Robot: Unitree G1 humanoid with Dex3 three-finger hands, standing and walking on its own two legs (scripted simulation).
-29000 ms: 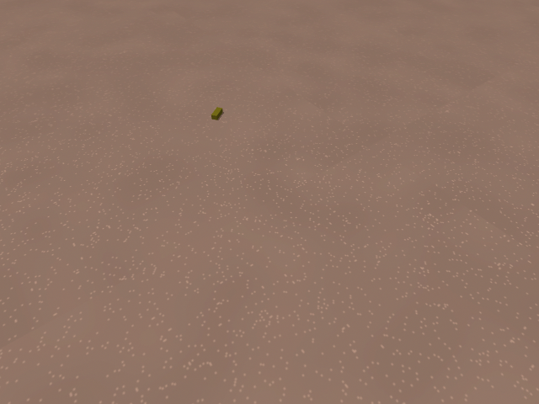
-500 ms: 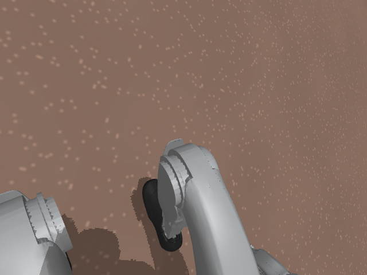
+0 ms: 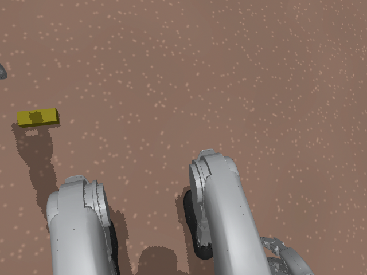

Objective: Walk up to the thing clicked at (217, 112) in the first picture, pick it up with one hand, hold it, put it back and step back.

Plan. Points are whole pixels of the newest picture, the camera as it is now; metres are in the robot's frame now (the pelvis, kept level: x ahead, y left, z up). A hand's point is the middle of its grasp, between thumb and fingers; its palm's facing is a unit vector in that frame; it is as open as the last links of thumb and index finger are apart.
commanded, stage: withdraw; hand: left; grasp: from above
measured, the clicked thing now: (38, 117) +0.51 +0.29 -0.33
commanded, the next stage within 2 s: home in 0.28 s
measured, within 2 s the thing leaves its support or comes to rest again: neither
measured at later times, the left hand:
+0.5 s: hand (1, 93) +0.52 +0.31 -0.18, palm faces -0.35 -0.04 -0.94, open 11.8 cm
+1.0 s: hand out of the picture +0.35 +0.29 +0.00, palm faces -0.23 -0.68 -0.70, open 7.7 cm
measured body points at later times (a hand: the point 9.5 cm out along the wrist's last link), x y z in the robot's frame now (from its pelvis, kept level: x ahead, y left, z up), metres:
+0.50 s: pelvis +0.01 +0.00 -0.03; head +0.26 +0.08 +0.33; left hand +0.53 +0.31 -0.13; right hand +0.03 -0.27 -0.11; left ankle +0.08 +0.12 -0.31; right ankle +0.12 -0.15 -0.31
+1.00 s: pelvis +0.01 +0.00 +0.11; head +0.19 +0.06 +0.52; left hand +0.36 +0.32 +0.05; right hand +0.20 -0.27 +0.01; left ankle +0.08 +0.12 -0.31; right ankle +0.12 -0.15 -0.31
